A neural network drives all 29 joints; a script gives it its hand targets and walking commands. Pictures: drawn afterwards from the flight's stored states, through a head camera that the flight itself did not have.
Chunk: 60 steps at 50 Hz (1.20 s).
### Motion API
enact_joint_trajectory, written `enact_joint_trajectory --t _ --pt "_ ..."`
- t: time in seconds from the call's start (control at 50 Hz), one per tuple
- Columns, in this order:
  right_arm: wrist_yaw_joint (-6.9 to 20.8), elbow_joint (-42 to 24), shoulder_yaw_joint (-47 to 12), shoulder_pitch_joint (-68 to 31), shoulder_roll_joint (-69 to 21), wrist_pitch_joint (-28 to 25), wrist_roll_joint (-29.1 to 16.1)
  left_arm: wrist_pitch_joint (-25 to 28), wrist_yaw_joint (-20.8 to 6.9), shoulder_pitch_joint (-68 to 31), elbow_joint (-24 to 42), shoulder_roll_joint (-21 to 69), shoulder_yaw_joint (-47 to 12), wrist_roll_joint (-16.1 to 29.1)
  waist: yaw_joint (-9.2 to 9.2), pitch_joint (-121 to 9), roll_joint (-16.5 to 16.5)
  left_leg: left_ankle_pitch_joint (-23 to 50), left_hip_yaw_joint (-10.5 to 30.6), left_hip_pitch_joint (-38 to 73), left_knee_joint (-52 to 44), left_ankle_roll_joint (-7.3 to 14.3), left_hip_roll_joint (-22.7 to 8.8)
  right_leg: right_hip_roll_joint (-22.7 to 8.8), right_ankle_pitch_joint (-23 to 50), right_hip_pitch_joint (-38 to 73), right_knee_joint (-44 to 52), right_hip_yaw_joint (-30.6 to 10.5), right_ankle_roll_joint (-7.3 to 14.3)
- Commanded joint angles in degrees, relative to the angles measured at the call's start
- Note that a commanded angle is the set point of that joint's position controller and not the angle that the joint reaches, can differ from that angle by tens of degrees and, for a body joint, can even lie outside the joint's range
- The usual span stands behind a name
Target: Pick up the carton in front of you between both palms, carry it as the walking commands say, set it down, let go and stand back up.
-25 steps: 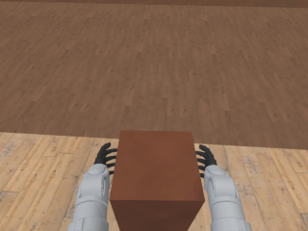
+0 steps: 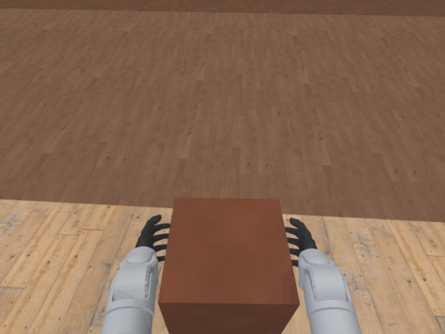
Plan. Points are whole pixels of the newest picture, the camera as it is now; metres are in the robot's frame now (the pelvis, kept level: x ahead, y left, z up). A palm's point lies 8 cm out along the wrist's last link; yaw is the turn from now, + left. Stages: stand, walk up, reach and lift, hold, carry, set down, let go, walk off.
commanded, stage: reach and lift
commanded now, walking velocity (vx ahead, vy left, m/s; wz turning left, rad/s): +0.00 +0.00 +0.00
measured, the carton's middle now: (225, 274) +0.29 +0.00 -0.05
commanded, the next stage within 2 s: hold in 0.16 s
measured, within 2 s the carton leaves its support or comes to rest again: neither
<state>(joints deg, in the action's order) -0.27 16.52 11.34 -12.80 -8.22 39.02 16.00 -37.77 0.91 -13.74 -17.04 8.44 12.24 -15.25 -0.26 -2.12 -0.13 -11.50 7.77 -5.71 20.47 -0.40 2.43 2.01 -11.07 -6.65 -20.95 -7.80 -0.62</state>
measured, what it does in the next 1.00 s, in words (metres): stands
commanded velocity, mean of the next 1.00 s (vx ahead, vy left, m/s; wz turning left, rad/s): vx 0.00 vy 0.00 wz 0.00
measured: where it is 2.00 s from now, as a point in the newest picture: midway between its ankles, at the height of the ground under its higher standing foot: outside the picture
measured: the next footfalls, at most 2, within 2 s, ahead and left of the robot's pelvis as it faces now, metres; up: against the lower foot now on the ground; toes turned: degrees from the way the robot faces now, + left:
right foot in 1.58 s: +0.16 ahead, -0.09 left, +0.00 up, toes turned -9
left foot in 1.92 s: +0.43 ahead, +0.13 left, +0.00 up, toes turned +14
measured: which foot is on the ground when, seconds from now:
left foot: down 0.00-1.00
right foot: down 0.00-1.00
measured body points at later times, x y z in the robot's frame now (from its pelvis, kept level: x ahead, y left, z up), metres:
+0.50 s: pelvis -0.01 +0.00 +0.00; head -0.07 +0.00 +0.45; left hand +0.29 +0.15 +0.05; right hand +0.28 -0.15 +0.04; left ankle +0.00 +0.13 -0.75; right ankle +0.01 -0.13 -0.75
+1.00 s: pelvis -0.01 +0.00 +0.00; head -0.07 +0.00 +0.44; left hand +0.29 +0.15 +0.05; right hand +0.29 -0.15 +0.04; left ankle +0.00 +0.13 -0.75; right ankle +0.01 -0.13 -0.75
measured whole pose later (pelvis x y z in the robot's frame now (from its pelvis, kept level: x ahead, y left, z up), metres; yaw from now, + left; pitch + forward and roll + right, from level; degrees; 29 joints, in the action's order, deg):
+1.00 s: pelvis -0.01 +0.00 +0.00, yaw +0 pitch -7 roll +0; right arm 0.5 16.0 13.9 -17.2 -9.2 44.1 17.6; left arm -42.6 -0.2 -17.9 -16.7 9.4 15.5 -17.1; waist -0.1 -0.7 -0.5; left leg -11.7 7.7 -2.9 22.0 -0.5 2.1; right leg 2.3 -10.7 -3.1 -21.1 -7.0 -0.5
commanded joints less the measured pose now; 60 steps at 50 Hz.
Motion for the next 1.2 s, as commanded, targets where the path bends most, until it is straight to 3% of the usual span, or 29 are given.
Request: enact_joint_trajectory --t 0.0,0.1,0.14,0.22,0.26,0.3,0.32,0.4,0.42,0.44,0.5,0.54,0.56,0.62,0.64,0.66,0.68,0.74,0.76,0.78,0.82,0.9,0.94,0.96,1.04,1.1,1.12,1.14,1.18 --pt "14.8 -3.3 -30.0 -31.5 -52.9 -2.7 -14.3 0.9 -14.6 -28.0 -0.8 54.6 -28.6 12.2 0.33 -12.3 -2.0 12.5 -4.2 2.5 -1.6 -1.3 3.8 3.7 11.8 4.9 1.6 3.1 -0.3" --pt "13.9 -6.2 -33.1 -31.8 -55.2 -2.1 -16.2 0.6 -15.6 -28.3 1.1 55.2 -32.0 15.6 -0.41 -15.2 -0.1 15.2 -3.4 3.2 -0.8 -0.7 3.8 4.0 14.3 5.0 1.7 3.3 -0.6" --pt "13.7 -3.2 -32.0 -32.2 -55.4 -1.2 -15.6 0.0 -15.4 -27.3 0.8 53.5 -28.2 13.0 2.72 -13.6 -0.6 13.3 -3.5 1.8 -1.0 -0.6 4.2 3.4 13.8 6.7 1.3 2.8 -0.8" --pt "13.5 -4.1 -30.2 -32.1 -53.5 0.9 -14.3 -1.9 -15.5 -30.4 3.1 54.4 -30.5 14.5 -0.43 -13.1 2.3 10.2 -4.3 1.9 -2.1 -0.7 3.8 2.8 11.5 8.7 3.3 2.8 -1.0" --pt "13.5 -9.4 -32.6 -28.6 -52.5 1.5 -15.7 -2.9 -15.5 -29.2 8.4 56.2 -34.0 16.3 -1.14 -12.7 -3.2 12.5 -3.3 3.2 -2.5 -1.6 3.6 3.3 12.4 8.2 3.1 3.4 -0.1" --pt "14.0 -6.3 -29.8 -29.3 -51.5 2.4 -14.4 -4.3 -15.3 -26.4 2.8 53.9 -31.0 14.5 -2.59 -9.1 -1.6 10.8 -2.8 4.9 -2.8 -1.2 3.4 3.7 9.8 5.5 3.6 3.4 0.2" --pt "14.0 -6.8 -31.5 -28.3 -53.5 2.9 -15.7 -4.0 -15.3 -24.0 4.2 52.7 -31.0 15.1 0.42 -9.8 1.3 12.3 -3.0 4.4 -3.7 -0.5 3.2 4.1 11.8 6.4 3.8 3.8 -0.5" --pt "14.5 -3.7 -29.1 -30.8 -52.4 2.7 -15.2 -3.9 -14.9 -30.1 2.6 54.7 -29.9 13.9 -1.64 -9.3 -3.3 9.1 -3.6 4.5 -2.7 -1.0 3.4 2.9 9.6 5.6 3.0 3.0 0.0" --pt "14.9 -6.0 -31.2 -33.2 -52.2 2.5 -15.9 -3.7 -15.2 -28.1 2.4 54.7 -28.0 13.9 2.07 -7.8 -1.1 6.3 -3.3 0.5 -2.9 -0.7 3.0 3.5 6.6 6.9 3.0 4.1 0.1" --pt "15.0 -5.2 -31.6 -30.8 -52.1 2.7 -15.7 -3.9 -14.7 -28.4 2.3 55.1 -30.8 15.5 -0.73 -9.6 1.8 6.9 -3.2 2.6 -2.9 -0.5 2.6 3.7 7.6 7.4 2.5 3.9 -0.2" --pt "14.8 -4.8 -30.9 -35.7 -51.5 2.6 -16.3 -4.1 -15.0 -30.9 1.1 54.2 -29.1 14.1 1.63 -8.0 -2.2 4.5 -4.5 0.1 -2.9 -1.1 3.5 3.3 4.8 7.2 3.0 4.0 0.0" --pt "14.8 -4.4 -28.4 -35.3 -50.4 2.5 -13.9 -3.8 -15.2 -31.3 1.2 56.2 -28.7 14.4 -1.42 -8.0 0.5 5.7 -3.2 2.3 -3.8 -0.9 2.6 4.0 4.5 3.7 3.1 4.9 0.3" --pt "15.3 -3.1 -29.5 -34.6 -52.5 2.4 -14.9 -4.3 -14.7 -31.4 -0.3 54.9 -28.5 14.0 0.68 -8.0 0.4 4.0 -3.5 2.1 -3.4 -0.4 2.8 3.4 4.7 4.4 2.5 3.8 -0.2" --pt "15.2 -5.2 -30.6 -36.3 -53.3 1.7 -15.9 -3.9 -15.7 -33.8 0.5 55.9 -30.2 15.2 -1.53 -8.6 -2.5 3.6 -3.8 0.0 -2.2 -0.9 3.2 2.7 4.1 6.1 2.9 3.6 0.2" --pt "15.2 -5.3 -31.2 -37.8 -53.0 2.5 -15.9 -3.8 -15.5 -32.5 0.4 56.3 -28.1 15.1 1.82 -11.7 -0.5 4.1 -3.9 2.4 -2.8 -0.5 2.6 3.0 3.8 6.3 2.3 4.2 -0.5" --pt "15.1 -1.7 -28.6 -37.4 -50.9 2.7 -14.1 -4.1 -15.3 -35.0 -1.0 57.6 -28.3 14.6 -1.08 -9.1 -0.8 4.0 -3.3 0.2 -2.1 -0.9 2.3 2.7 3.0 6.2 2.2 3.7 0.9" --pt "15.1 -3.4 -30.3 -38.1 -53.1 2.4 -15.8 -4.2 -15.3 -32.1 -2.7 55.1 -26.9 14.3 1.48 -11.2 1.4 3.1 -3.7 2.1 -2.3 -0.1 2.7 3.5 2.8 6.2 2.4 4.5 -0.4" --pt "14.9 -2.4 -29.2 -39.2 -53.4 1.8 -14.1 -3.7 -15.8 -34.8 -3.5 56.7 -27.9 14.3 -0.89 -8.4 0.6 0.9 -3.5 0.2 -2.9 -0.6 2.0 3.6 1.7 5.4 2.3 4.5 0.5" --pt "15.1 -1.9 -28.8 -39.1 -53.5 1.8 -14.5 -3.5 -16.0 -33.9 -1.2 55.7 -26.6 11.7 1.84 -7.5 -2.5 -0.4 -4.6 -2.4 -2.3 -0.7 3.1 2.3 1.3 6.8 3.0 3.1 0.5" --pt "14.9 -2.2 -28.5 -37.4 -54.0 2.2 -15.4 -3.6 -16.4 -35.1 -1.4 55.3 -28.0 13.9 -1.59 -8.3 -0.7 -0.9 -5.1 -0.5 -1.7 -0.6 3.2 2.3 0.4 6.0 3.2 3.1 0.0" --pt "14.5 -2.0 -29.0 -38.3 -52.7 2.5 -14.7 -3.5 -16.1 -33.1 -2.4 55.6 -27.2 14.9 0.7 -11.1 2.7 4.4 -3.4 1.0 -2.7 -0.1 2.2 3.6 4.2 7.5 2.7 4.4 -0.2" --pt "14.4 -2.9 -29.5 -36.0 -53.9 2.4 -14.7 -3.7 -15.8 -33.1 1.1 57.4 -28.6 13.2 -0.64 -11.3 -2.2 8.3 -4.0 3.7 -1.5 -1.4 3.3 2.6 8.3 7.7 3.1 2.8 0.2" --pt "14.6 -1.0 -27.6 -34.0 -52.6 2.6 -14.0 -3.9 -15.7 -33.9 -0.7 54.5 -28.3 14.4 -1.48 -11.2 0.3 9.2 -3.9 3.1 -1.8 -1.2 2.7 3.2 8.9 7.8 2.7 3.8 0.1" --pt "15.0 -2.3 -27.9 -35.5 -53.3 2.6 -14.9 -4.2 -15.2 -30.8 0.6 53.8 -27.1 12.6 1.71 -10.0 -1.8 7.8 -4.1 2.9 -2.3 -0.8 2.7 2.8 8.4 7.2 2.0 3.6 -0.2" --pt "14.8 -4.1 -29.1 -33.3 -52.9 2.5 -15.1 -3.7 -15.4 -31.0 1.5 55.1 -28.7 14.8 -1.24 -12.1 0.1 13.0 -3.6 3.6 -1.7 -1.1 3.4 3.4 12.1 9.1 2.8 3.3 0.0" --pt "14.9 -4.0 -30.1 -33.7 -53.5 2.3 -14.9 -3.8 -15.5 -33.8 4.1 55.2 -31.5 15.3 -0.91 -10.6 -0.7 5.8 -3.9 1.7 -2.3 -1.5 3.2 3.4 7.4 9.1 2.7 3.6 0.2" --pt "14.3 -3.3 -28.7 -36.2 -53.8 2.5 -15.4 -4.1 -14.9 -35.8 5.5 53.1 -31.1 15.0 0.65 -10.6 -2.5 -5.1 -2.2 -4.6 0.7 0.0 -6.8 -7.0 -4.5 0.4 -2.3 2.5 0.4" --pt "13.8 -6.8 -30.1 -35.8 -52.1 2.9 -15.9 -4.6 -14.6 -31.8 4.1 54.5 -30.9 15.5 0.62 -10.1 -1.9 -21.1 1.8 -6.8 -2.8 1.4 -6.8 -4.4 -15.9 -3.4 -1.8 1.9 0.3" --pt "13.2 -8.1 -32.4 -34.5 -52.1 3.5 -17.0 -5.2 -14.2 -31.7 5.8 55.1 -32.8 16.9 0.78 -10.5 -0.5 -26.9 1.7 -9.9 -1.7 1.9 -7.2 -4.6 -24.1 -5.6 -2.5 3.3 1.5"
